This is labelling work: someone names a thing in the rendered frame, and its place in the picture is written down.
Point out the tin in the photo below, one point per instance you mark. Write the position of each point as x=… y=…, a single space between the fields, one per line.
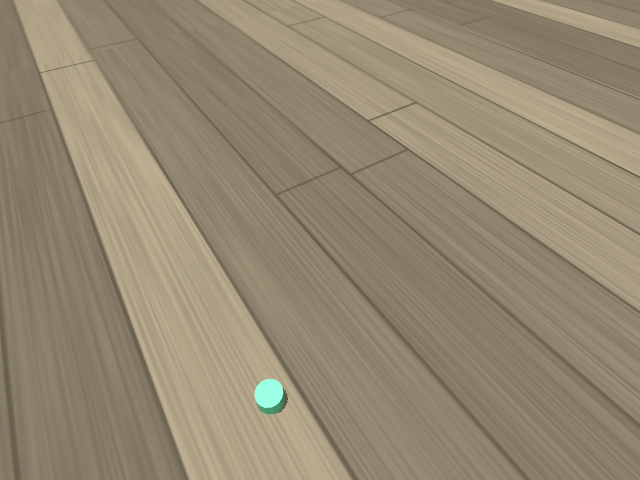
x=269 y=396

